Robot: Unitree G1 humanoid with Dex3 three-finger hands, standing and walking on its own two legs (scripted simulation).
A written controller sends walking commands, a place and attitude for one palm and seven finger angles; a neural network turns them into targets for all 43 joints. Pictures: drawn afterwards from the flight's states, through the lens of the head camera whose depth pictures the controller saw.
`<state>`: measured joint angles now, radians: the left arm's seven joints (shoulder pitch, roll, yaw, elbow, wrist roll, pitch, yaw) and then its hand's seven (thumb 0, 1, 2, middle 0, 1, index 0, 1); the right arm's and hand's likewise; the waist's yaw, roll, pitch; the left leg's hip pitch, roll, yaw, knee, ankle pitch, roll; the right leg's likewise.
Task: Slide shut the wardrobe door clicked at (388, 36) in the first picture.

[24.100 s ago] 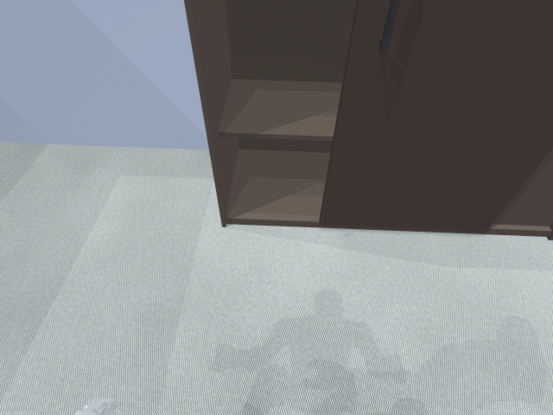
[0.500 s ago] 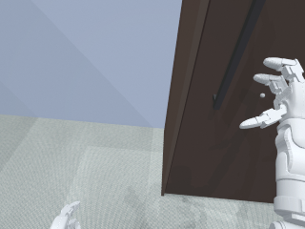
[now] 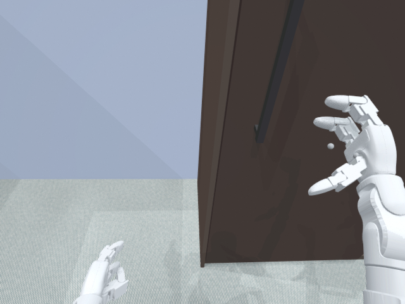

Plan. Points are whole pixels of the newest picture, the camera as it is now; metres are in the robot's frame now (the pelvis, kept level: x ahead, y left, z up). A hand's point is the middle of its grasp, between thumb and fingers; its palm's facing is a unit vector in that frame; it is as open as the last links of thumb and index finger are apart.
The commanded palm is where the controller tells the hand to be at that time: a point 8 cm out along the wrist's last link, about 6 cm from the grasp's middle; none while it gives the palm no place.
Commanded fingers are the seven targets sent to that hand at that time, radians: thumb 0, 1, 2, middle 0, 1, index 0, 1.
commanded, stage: draw the hand back to the body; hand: right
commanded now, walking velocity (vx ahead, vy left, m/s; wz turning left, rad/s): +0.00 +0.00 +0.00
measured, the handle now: (273, 76) +0.49 -0.15 +0.26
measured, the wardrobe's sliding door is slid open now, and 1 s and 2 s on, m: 0.00 0.00 0.00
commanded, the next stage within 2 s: step back with the hand held close in 1.52 s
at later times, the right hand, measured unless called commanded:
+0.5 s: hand (352, 180) +0.25 -0.23 +0.20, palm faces +0.13 +0.98 -0.12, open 14.5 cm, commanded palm +0.21 -0.27 +0.20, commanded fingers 0.00 0.22 -0.36 0.24 0.96 0.24 0.96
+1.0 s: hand (371, 203) +0.23 -0.26 +0.17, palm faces +0.39 +0.85 -0.35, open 10.2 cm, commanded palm +0.17 -0.30 +0.18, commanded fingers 0.00 -0.68 -0.80 0.21 0.43 0.21 0.43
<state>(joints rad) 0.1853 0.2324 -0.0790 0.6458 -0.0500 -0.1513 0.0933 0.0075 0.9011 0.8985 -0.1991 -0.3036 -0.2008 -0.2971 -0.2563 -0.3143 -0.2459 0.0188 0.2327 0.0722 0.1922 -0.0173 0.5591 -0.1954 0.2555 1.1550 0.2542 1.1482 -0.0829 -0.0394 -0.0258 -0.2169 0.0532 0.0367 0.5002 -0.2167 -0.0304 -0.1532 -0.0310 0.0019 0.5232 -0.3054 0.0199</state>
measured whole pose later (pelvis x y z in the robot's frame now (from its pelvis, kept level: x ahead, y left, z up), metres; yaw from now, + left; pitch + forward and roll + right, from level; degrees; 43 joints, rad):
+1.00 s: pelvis +0.01 -0.01 +0.01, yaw +2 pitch -6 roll +1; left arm 0.23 0.23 -0.01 0.69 0.03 -0.17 0.08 0.01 0.90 0.90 -0.20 -0.30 -0.20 -0.30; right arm 0.34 -0.34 -0.31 -0.32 0.06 -0.12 -0.06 0.00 -0.33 -0.62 0.23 0.64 0.23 0.63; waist -0.07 -0.05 0.03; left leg -0.11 0.05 0.00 0.39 -0.17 -0.05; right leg -0.04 -0.03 -0.04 0.43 -0.29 0.00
